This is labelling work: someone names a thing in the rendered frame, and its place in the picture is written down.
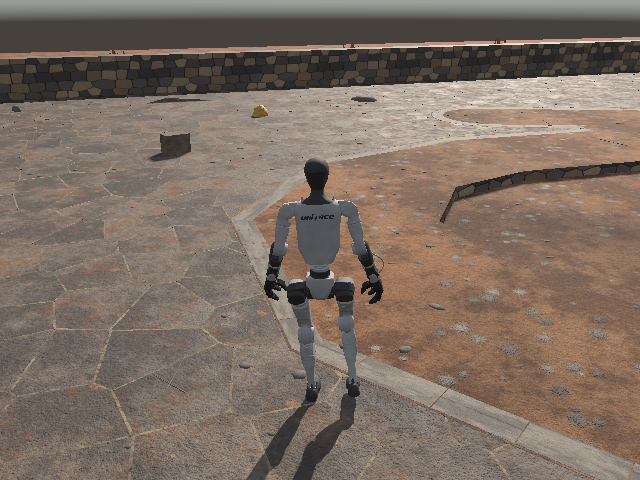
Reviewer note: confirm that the right robot upper arm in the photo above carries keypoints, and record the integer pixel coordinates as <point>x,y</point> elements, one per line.
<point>349,209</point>

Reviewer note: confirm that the left robot upper arm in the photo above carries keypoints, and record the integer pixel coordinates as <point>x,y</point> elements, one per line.
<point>286,212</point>

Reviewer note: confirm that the robot left hand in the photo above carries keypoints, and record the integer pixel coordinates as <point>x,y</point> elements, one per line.
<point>269,285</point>

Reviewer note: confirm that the robot right thigh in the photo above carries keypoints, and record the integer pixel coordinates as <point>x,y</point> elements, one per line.
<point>344,292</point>

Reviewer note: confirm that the robot left forearm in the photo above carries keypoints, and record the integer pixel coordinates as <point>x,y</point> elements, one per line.
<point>274,265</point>

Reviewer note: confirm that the robot right hand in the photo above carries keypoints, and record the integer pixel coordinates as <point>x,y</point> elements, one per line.
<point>377,287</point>

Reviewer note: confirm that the robot right forearm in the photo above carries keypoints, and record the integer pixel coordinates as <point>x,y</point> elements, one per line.
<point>369,265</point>

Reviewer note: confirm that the robot torso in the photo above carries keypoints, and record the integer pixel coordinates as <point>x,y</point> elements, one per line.
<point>318,235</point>

